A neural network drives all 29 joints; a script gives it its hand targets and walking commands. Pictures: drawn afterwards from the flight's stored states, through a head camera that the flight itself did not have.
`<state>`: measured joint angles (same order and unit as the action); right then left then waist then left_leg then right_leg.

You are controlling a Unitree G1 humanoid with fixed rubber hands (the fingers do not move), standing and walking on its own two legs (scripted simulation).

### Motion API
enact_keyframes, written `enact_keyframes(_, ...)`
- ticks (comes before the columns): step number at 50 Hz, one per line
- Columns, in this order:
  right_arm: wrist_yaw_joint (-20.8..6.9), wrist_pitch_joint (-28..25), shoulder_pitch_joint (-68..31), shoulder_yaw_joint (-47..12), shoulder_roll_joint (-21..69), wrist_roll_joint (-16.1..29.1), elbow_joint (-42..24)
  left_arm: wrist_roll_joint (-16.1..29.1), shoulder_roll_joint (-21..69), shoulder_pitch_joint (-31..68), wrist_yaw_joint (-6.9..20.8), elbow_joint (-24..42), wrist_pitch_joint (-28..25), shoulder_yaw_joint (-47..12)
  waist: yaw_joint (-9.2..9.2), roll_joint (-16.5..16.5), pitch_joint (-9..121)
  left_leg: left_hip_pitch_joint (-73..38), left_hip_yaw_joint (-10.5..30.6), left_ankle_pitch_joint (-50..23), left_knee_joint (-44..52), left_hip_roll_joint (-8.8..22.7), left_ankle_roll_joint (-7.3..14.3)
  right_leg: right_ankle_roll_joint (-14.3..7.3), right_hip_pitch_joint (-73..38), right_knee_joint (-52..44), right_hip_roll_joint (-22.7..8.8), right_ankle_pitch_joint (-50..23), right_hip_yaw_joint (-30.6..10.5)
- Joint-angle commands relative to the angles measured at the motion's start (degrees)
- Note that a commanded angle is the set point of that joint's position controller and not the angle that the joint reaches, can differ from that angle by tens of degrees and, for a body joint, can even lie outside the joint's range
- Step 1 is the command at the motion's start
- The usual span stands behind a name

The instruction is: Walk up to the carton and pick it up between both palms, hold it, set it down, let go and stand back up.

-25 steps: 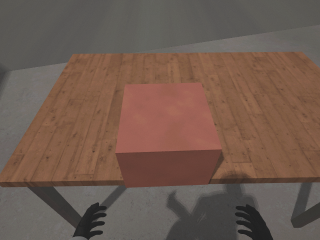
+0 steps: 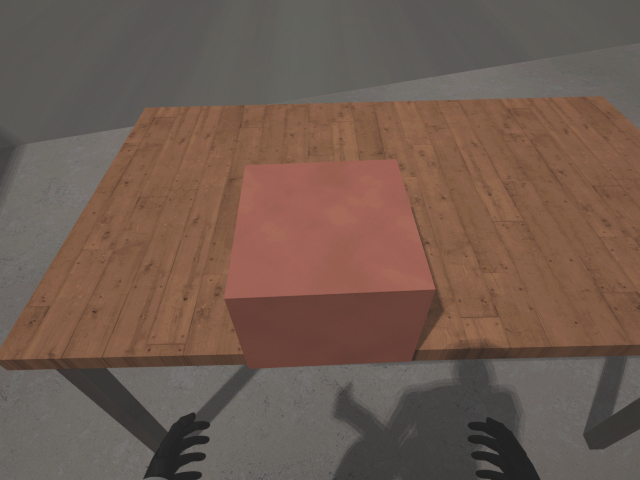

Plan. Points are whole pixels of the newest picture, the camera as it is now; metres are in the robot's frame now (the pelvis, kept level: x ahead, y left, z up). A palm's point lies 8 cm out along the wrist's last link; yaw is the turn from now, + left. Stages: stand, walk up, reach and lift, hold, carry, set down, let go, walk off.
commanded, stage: let go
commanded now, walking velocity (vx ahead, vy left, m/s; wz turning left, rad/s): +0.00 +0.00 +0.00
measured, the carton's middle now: (325, 259) +0.43 +0.03 +0.02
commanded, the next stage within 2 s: stand in 0.14 s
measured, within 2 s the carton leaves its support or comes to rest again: neither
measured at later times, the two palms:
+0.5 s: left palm out of the picture +0.08 +0.24 -0.12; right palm out of the picture +0.04 -0.24 -0.13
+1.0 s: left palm out of the picture -0.01 +0.24 -0.14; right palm out of the picture -0.03 -0.20 -0.14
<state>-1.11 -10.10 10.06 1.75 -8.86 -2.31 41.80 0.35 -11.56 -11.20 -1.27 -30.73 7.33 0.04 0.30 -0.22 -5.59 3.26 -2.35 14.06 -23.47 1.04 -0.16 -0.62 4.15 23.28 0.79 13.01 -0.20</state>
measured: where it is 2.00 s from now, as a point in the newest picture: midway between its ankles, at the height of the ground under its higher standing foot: outside the picture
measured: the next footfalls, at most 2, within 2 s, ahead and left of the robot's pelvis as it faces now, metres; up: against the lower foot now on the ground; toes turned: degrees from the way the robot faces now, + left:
none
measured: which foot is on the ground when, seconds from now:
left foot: down 0.00-1.00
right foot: down 0.00-1.00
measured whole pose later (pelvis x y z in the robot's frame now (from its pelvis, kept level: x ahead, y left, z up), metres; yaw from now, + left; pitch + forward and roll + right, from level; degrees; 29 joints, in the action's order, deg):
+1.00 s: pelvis -0.02 +0.03 +0.00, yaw -2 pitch -2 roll +0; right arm 1.0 -0.1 18.3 1.2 -9.5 -1.2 61.8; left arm -1.1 -8.3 -20.9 -1.5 -57.1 -1.0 0.3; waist -0.4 -0.4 -0.3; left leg 10.5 -4.8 13.6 -25.6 -0.5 2.3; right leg 1.8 12.0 25.2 -0.8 11.6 -2.7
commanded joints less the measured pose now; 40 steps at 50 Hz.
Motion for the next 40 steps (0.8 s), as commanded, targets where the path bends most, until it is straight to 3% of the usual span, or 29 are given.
enact_keyframes(1,0.3,-1.8,-3.6,2.1,-6.5,0.3,-6.2,-0.3,-6.3,4.5,-0.2,6.5,-1.2,2.2,-0.25,0.1,5.2,-1.8,-1.5,-11.3,2.9,-0.8,-1.4,-0.8,3.9,-5.3,-0.6,-7.9,0.8)
enact_keyframes(3,0.4,-2.1,-4.5,2.2,-6.8,0.1,-7.0,-0.2,-5.8,5.2,0.0,6.2,-1.5,2.1,-0.25,-0.8,4.7,-0.9,-1.7,-10.9,3.0,-0.7,-1.3,-0.7,3.5,-5.1,-0.3,-7.5,1.0)
enact_keyframes(7,0.1,-2.2,-3.6,2.0,-6.6,0.4,-6.9,-1.0,-6.6,4.6,-0.3,6.9,-1.6,2.2,0.14,0.6,5.3,-1.4,-1.8,-11.5,2.9,-0.5,-1.2,-1.0,3.7,-4.9,-0.6,-7.7,0.7)
enact_keyframes(8,0.8,4.8,1.5,2.4,-9.1,1.0,-2.8,-4.3,-7.5,-1.8,1.0,0.8,-5.5,3.7,1.23,6.1,1.7,5.9,2.7,-16.6,-0.5,4.9,0.8,0.4,8.3,-2.5,-4.9,-10.9,-4.0)
enact_keyframes(10,0.9,9.4,3.8,2.8,-9.0,0.2,-2.2,-3.0,-7.0,-2.7,1.9,-0.9,-7.6,3.3,-0.49,0.7,-1.7,11.3,2.7,-3.0,0.4,4.4,0.9,0.5,8.5,-3.8,-5.2,-6.1,-4.5)
enact_keyframes(11,0.7,9.9,3.6,2.2,-7.6,0.3,-3.0,-3.0,-8.1,-1.6,1.9,-0.8,-8.4,3.5,-1.03,-1.3,2.1,9.2,2.8,-3.1,0.2,4.2,1.1,-0.2,7.6,-2.8,-5.3,-7.5,-4.8)
enact_keyframes(12,0.7,9.8,4.2,2.7,-9.5,0.4,-2.8,-2.9,-7.0,-1.1,2.1,-0.6,-8.9,3.4,-1.29,-1.3,3.9,9.1,2.8,-6.0,-0.6,4.6,1.7,-0.3,7.3,-1.6,-5.4,-12.2,-5.2)
enact_keyframes(13,0.5,9.8,3.1,2.8,-10.0,0.3,-2.5,-2.9,-6.0,-2.7,2.2,-1.8,-9.3,3.0,-0.75,-1.2,5.7,8.2,2.4,-2.9,-0.9,3.9,1.4,0.1,7.9,-2.1,-4.9,-9.8,-5.3)
enact_keyframes(14,0.4,9.7,2.3,2.4,-9.2,0.7,-2.0,-2.8,-6.0,-3.1,2.1,-1.9,-9.6,2.7,-0.50,-1.9,4.1,8.3,2.8,-4.3,-1.2,4.4,1.3,-0.2,9.6,-1.9,-5.3,-11.4,-5.5)
enact_keyframes(17,0.1,9.4,4.7,2.1,-8.9,1.0,0.5,-2.5,-7.1,-3.2,1.8,-3.5,-10.1,3.1,-1.06,-1.0,8.7,8.2,2.9,-3.2,-1.1,3.9,1.3,-1.3,8.7,-2.3,-5.7,-7.9,-6.4)
enact_keyframes(18,0.1,9.3,4.4,1.9,-8.4,1.0,0.6,-2.7,-6.8,-1.9,1.8,-3.3,-10.2,3.1,-1.41,-1.5,9.4,7.5,3.1,-4.1,-1.4,4.6,1.4,-1.5,8.6,-1.4,-5.1,-8.4,-5.9)
enact_keyframes(19,0.2,9.3,3.7,2.2,-9.6,0.7,1.2,-2.6,-6.4,-3.1,1.7,-3.6,-10.4,3.0,-0.76,0.7,9.4,7.0,2.9,-5.2,-1.8,4.7,2.0,-1.3,9.3,-1.2,-5.5,-10.1,-5.8)
enact_keyframes(21,0.4,9.2,5.2,2.4,-9.9,0.7,2.6,-2.7,-5.8,-4.8,1.2,-5.1,-10.5,3.0,-0.97,1.3,9.1,8.6,3.0,-7.1,-0.8,4.7,2.3,-1.3,7.8,0.0,-5.5,-12.4,-5.5)
enact_keyframes(22,0.5,9.1,5.5,2.2,-9.4,0.7,3.0,-2.4,-6.5,-5.5,1.0,-5.7,-10.5,2.9,-0.72,-0.4,9.4,8.6,3.6,-7.3,-1.0,4.9,2.4,-1.0,7.8,0.0,-5.3,-12.0,-5.2)
enact_keyframes(24,0.7,8.6,7.6,2.3,-9.8,1.1,5.2,-2.3,-7.3,-7.1,0.6,-7.8,-10.4,3.3,-0.83,3.0,12.5,8.7,3.5,-7.0,0.0,4.0,2.7,-1.6,4.0,0.3,-5.6,-13.2,-5.3)
enact_keyframes(26,0.7,8.7,7.2,2.1,-9.8,0.9,6.4,-1.8,-6.7,-9.1,0.6,-9.5,-10.1,3.0,-0.06,0.7,10.7,7.0,3.5,-8.2,-0.4,4.7,2.8,-1.0,7.4,1.2,-4.8,-11.6,-4.8)
enact_keyframes(30,1.7,9.1,9.0,2.2,-10.3,0.8,9.0,-1.7,-4.8,-9.8,0.0,-12.4,-9.3,2.3,-0.41,1.4,3.9,9.8,5.2,-6.7,1.9,5.3,3.2,-0.7,11.3,0.5,-4.1,-7.6,-4.8)
enact_keyframes(31,1.7,9.6,8.4,2.3,-10.9,0.8,10.0,-1.9,-4.9,-10.4,0.2,-12.7,-9.2,2.5,0.39,2.2,1.8,12.6,5.3,-3.1,3.3,5.8,3.6,-0.3,11.3,-0.2,-3.9,-5.9,-4.8)
enact_keyframes(33,2.0,9.6,9.6,1.8,-9.5,0.8,10.9,-2.0,-4.9,-10.8,0.1,-14.5,-9.2,2.5,-0.49,-1.4,0.5,10.8,4.6,-4.2,2.4,5.3,3.0,-0.8,12.2,-1.2,-4.6,-6.6,-5.9)
enact_keyframes(34,2.1,9.7,11.1,2.2,-10.1,0.8,12.0,-2.1,-5.3,-12.0,-0.3,-15.8,-9.0,2.5,-0.90,0.3,1.0,11.9,4.9,-1.4,3.1,4.7,3.2,-0.5,10.4,-1.1,-4.5,-7.2,-5.1)
enact_keyframes(35,2.0,9.8,10.5,2.0,-10.3,0.9,12.9,-1.9,-4.8,-12.8,-0.3,-16.4,-9.0,2.5,-0.01,-2.4,-0.6,12.1,4.6,-1.2,3.5,4.8,3.0,-0.4,11.3,-1.6,-4.3,-6.2,-5.7)
enact_keyframes(36,1.9,10.0,10.9,1.5,-8.5,0.8,13.4,-1.9,-3.9,-12.1,-0.3,-17.1,-9.0,2.2,-0.44,-3.7,-0.5,11.9,4.6,-2.4,3.1,4.8,2.9,-0.9,11.4,-2.2,-4.9,-5.6,-5.8)
enact_keyframes(38,2.0,9.8,10.3,1.5,-9.5,1.0,14.6,-1.5,-3.5,-12.4,-0.4,-18.0,-9.1,1.9,-0.35,-0.3,0.5,9.8,4.2,-3.2,3.4,4.5,3.0,-0.7,11.9,-2.6,-4.6,-7.5,-6.1)
enact_keyframes(39,2.0,9.7,10.7,1.3,-8.3,0.9,14.5,-1.8,-4.5,-11.8,-0.4,-18.8,-9.0,2.2,-0.89,-2.3,1.4,9.3,4.1,-2.4,3.8,4.5,3.1,-1.0,13.0,-2.7,-4.8,-4.9,-6.4)
enact_keyframes(40,2.0,9.7,10.4,1.5,-9.0,1.0,15.2,-1.4,-2.5,-11.2,-0.1,-19.2,-8.9,1.8,-0.60,2.0,-0.3,12.5,5.1,1.4,4.9,4.6,3.1,-0.4,11.6,-2.9,-4.0,-3.4,-5.8)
